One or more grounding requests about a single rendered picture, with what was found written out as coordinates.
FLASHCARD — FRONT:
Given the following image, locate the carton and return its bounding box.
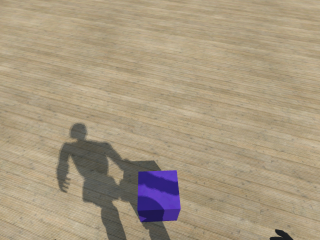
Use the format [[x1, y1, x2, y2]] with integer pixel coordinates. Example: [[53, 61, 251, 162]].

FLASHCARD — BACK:
[[137, 170, 181, 222]]

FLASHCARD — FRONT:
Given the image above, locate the robot right hand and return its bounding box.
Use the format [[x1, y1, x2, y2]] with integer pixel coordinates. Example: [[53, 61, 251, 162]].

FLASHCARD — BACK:
[[269, 229, 293, 240]]

